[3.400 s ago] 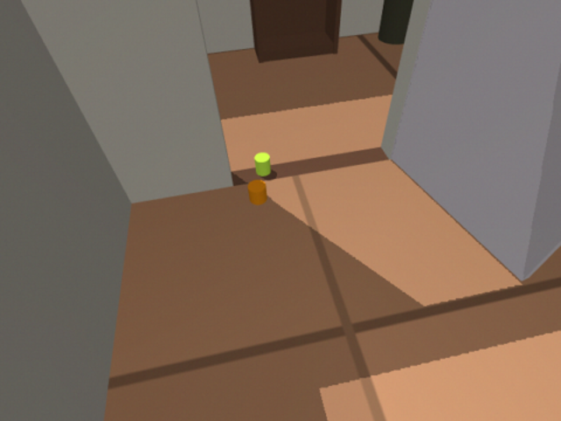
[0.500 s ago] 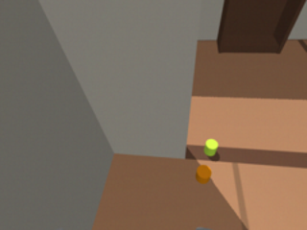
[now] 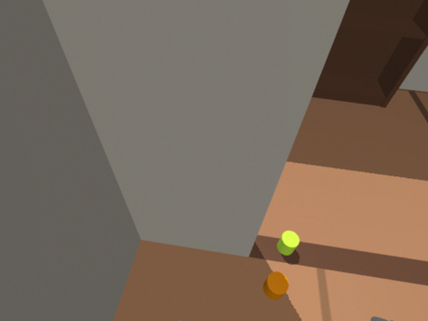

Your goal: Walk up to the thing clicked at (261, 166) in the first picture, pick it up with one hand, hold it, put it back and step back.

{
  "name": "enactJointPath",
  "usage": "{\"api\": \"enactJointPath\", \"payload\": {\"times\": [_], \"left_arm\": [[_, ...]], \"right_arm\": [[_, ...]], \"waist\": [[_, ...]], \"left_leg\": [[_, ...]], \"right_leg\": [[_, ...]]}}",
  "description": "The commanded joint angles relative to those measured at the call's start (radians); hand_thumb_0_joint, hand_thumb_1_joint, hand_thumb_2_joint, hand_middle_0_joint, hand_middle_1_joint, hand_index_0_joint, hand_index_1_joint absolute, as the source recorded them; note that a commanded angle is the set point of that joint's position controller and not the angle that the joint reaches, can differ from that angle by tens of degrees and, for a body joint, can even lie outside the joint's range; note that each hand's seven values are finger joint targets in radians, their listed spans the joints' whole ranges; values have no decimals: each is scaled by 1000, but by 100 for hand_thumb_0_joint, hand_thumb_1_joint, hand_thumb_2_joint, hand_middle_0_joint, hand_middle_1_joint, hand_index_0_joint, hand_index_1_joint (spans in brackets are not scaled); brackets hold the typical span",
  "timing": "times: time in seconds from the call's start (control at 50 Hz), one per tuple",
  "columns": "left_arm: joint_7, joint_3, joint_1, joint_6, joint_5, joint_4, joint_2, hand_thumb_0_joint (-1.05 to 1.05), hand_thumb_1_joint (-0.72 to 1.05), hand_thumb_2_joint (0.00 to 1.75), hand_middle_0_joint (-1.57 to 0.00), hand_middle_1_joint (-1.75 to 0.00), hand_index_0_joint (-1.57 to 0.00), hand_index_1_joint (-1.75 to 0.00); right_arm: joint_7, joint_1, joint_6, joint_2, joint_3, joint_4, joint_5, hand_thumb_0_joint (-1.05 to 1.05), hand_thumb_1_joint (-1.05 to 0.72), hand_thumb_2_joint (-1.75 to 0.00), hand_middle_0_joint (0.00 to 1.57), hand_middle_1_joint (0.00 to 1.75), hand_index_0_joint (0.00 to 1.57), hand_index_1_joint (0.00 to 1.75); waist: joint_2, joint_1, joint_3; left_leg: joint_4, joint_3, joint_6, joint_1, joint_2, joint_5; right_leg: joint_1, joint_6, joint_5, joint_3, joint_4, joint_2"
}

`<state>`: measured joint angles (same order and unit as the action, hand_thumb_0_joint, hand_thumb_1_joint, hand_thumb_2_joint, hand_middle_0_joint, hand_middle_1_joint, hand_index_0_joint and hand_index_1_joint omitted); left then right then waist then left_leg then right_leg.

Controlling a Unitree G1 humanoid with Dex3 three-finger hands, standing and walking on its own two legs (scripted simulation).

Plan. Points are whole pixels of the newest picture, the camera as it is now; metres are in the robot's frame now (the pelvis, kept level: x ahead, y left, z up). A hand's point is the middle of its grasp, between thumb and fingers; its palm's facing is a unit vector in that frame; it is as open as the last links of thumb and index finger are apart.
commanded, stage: walk up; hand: right
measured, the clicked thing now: (287, 243) +0.57 -0.36 -0.71
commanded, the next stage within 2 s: none
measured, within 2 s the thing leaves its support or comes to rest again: neither
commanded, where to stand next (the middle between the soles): +0.21 -0.04 m, yaw -1 degrees
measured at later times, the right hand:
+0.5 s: hand out of the picture +0.16 -0.31 -0.16, palm faces -0.03 +0.95 -0.32, open 7.4 cm
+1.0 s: hand (354, 284) +0.23 -0.29 -0.14, palm faces -0.04 +0.93 -0.37, open 7.4 cm
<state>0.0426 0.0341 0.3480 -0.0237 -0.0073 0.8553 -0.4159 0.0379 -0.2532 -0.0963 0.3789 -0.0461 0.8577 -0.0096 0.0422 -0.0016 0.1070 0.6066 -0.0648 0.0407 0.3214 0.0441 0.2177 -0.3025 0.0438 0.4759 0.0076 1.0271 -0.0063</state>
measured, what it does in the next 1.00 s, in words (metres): walks ahead: right foot, then left foot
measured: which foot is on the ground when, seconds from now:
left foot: down 0.00-0.36, up 0.38-0.68, down 0.70-1.00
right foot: up 0.00-0.32, down 0.34-1.00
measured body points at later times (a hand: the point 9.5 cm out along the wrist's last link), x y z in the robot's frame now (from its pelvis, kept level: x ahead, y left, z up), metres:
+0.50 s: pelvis +0.11 -0.05 +0.00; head +0.14 -0.08 +0.45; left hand +0.20 +0.26 -0.09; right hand +0.16 -0.36 -0.14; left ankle +0.10 +0.09 -0.67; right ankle +0.19 -0.16 -0.73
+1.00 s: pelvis +0.15 -0.04 +0.01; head +0.16 -0.02 +0.46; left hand +0.22 +0.26 -0.13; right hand +0.23 -0.34 -0.11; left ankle +0.18 +0.10 -0.73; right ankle +0.19 -0.16 -0.73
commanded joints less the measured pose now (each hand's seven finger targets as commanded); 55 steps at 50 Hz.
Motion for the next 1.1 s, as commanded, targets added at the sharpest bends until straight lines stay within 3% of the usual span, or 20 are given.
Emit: {"api": "enactJointPath", "payload": {"times": [0.0, 0.16, 0.26, 0.3, 0.32, 0.34, 0.36, 0.38, 0.46, 0.58, 0.64, 0.66, 0.68, 0.7, 0.72, 0.74, 0.78, 0.82, 0.9, 1.08], "left_arm": [[-8, 72, 65, -20, 16, -39, -202, 0, 90, 90, -20, -30, -20, -30], [17, 77, -17, -19, -16, -41, -171, 0, 90, 90, -20, -30, -20, -30], [-7, 57, -41, -36, -16, -25, -122, 0, 90, 90, -20, -30, -20, -30], [-23, 67, 30, -49, -17, 13, -159, 0, 90, 90, -20, -30, -20, -30], [-34, 84, 66, -52, -24, 19, -229, 0, 90, 90, -20, -30, -20, -30], [-32, 104, 75, -56, -25, -6, -310, 0, 90, 90, -20, -30, -20, -30], [-29, 115, 52, -52, -3, -14, -345, 0, 90, 90, -20, -30, -20, -30], [-31, 119, 23, -44, 2, -14, -328, 0, 90, 90, -20, -30, -20, -30], [-37, 82, -72, -46, -2, -46, -245, 0, 90, 90, -20, -30, -20, -30], [-39, 66, -125, -25, -9, -60, -223, 0, 90, 90, -20, -30, -20, -30], [-37, 47, -181, -5, 4, -62, -195, 0, 90, 90, -20, -30, -20, -30], [-36, 32, -191, 0, 14, -60, -163, 0, 90, 90, -20, -30, -20, -30], [-36, 20, -176, 2, 22, -54, -119, 0, 90, 90, -20, -30, -20, -30], [-34, 12, -162, 8, 25, -45, -93, 0, 90, 90, -20, -30, -20, -30], [-41, 27, -162, 17, 23, -14, -133, 0, 90, 90, -20, -30, -20, -30], [-42, 36, -134, 17, 15, 18, -151, 0, 90, 90, -20, -30, -20, -30], [-35, 34, -152, 8, 20, 52, -166, 0, 90, 90, -20, -30, -20, -30], [-31, 33, -180, 3, 17, 74, -172, 0, 90, 90, -20, -30, -20, -30], [-25, 20, -224, 3, 6, 109, -176, 0, 90, 90, -20, -30, -20, -30], [-33, -1, -270, -22, 6, 191, -159, 0, 90, 90, -20, -30, -20, -30]], "right_arm": [[-28, -53, -12, 281, -80, -52, 16, 0, -90, -90, 20, 30, 20, 30], [-16, -42, -5, 278, -84, -92, -7, 0, -90, -90, 20, 30, 20, 30], [-30, -49, 16, 263, -58, -77, 4, 0, -90, -90, 20, 30, 20, 30], [-36, -26, 31, 224, -39, -83, 10, 0, -90, -90, 20, 30, 20, 30], [-36, -66, 37, 177, -21, -82, 15, 0, -90, -90, 20, 30, 20, 30], [-32, -114, 42, 140, -14, -92, 23, 0, -90, -90, 20, 30, 20, 30], [-45, -145, 58, 218, -37, -51, 18, 0, -90, -90, 20, 30, 20, 30], [-49, -128, 60, 254, -40, -33, 7, 0, -90, -90, 20, 30, 20, 30], [-32, -136, 64, 237, -43, 9, 8, 0, -90, -90, 20, 30, 20, 30], [-44, -103, 51, 187, -31, 43, 2, 0, -90, -90, 20, 30, 20, 30], [-55, -121, 41, 178, -36, 79, -3, 0, -90, -90, 20, 30, 20, 30], [-59, -116, 36, 192, -39, 84, -7, 0, -90, -90, 20, 30, 20, 30], [-63, -89, 30, 225, -43, 75, -14, 0, -90, -90, 20, 30, 20, 30], [-63, -30, 20, 270, -45, 57, -19, 0, -90, -90, 20, 30, 20, 30], [-59, 64, 28, 307, -41, 48, -9, 0, -90, -90, 20, 30, 20, 30], [-55, 121, 34, 296, -34, 37, -10, 0, -90, -90, 20, 30, 20, 30], [-51, 126, 42, 239, -16, 51, -5, 0, -90, -90, 20, 30, 20, 30], [-49, 129, 41, 216, -9, 71, 1, 0, -90, -90, 20, 30, 20, 30], [-41, 132, 51, 213, -7, 104, 3, 0, -90, -90, 20, 30, 20, 30], [-43, 168, 48, 191, 4, 171, 18, 0, -90, -90, 20, 30, 20, 30]], "waist": [[-176, 8, -22], [-210, 26, 13], [-167, 19, -63], [-53, -28, -124], [127, -35, -160], [257, -23, -160], [189, -25, -153], [170, -24, -110], [148, 8, -83], [143, -2, -113], [86, 31, -131], [48, 45, -134], [-61, 32, -129], [-174, -5, -101], [-185, -15, -70], [-185, -35, -46], [-163, -41, -44], [-154, -21, -84], [-132, 1, -57], [-11, 20, -163]], "left_leg": [[-375, 305, 114, -151, 220, 123], [-387, 136, 163, -35, 189, 182], [-158, 97, 147, -44, 208, -277], [25, 57, 86, -18, 147, -242], [183, 9, 38, 42, 75, -70], [338, 8, 0, 201, -67, 315], [446, 57, 10, 235, -41, 387], [489, 87, 9, 250, -5, 365], [380, 102, 0, 156, 22, 226], [124, 38, -41, 16, 2, 163], [-77, 13, -29, -147, -38, -12], [-116, 47, -11, -181, -20, -48], [-184, 194, 23, -173, 78, -50], [-284, 430, 76, -90, 229, -13], [-310, 446, 165, 84, 296, 86], [-270, 413, 161, 172, 268, 119], [-243, 247, 55, 150, 155, 149], [-204, 190, 9, 57, 92, 108], [-271, 211, 2, 24, 84, 294], [-229, 144, -8, -194, 81, -141]], "right_leg": [[-241, -4, -119, -90, 37, -52], [-163, -64, -245, -5, -261, -79], [17, -41, -363, 31, -434, -53], [165, -8, -412, 33, -551, -25], [220, 26, -443, -127, -618, -155], [278, 110, -312, -444, -682, -317], [259, 213, -140, -551, -730, -397], [209, 241, -46, -567, -748, -398], [82, 143, -186, -236, -724, -239], [31, 176, -437, -148, -620, -247], [-57, 123, -417, -92, -493, -202], [-89, 80, -352, -84, -462, -183], [-115, 33, -279, -61, -400, -141], [-116, -15, -145, -21, -329, -55], [-2, -12, 30, -5, -278, -24], [91, -10, 9, -27, -299, -43], [124, 0, -123, -34, -472, -65], [105, 12, -199, -97, -554, -106], [49, 3, -47, -109, -625, -101], [104, -9, -391, -97, -695, -135]]}}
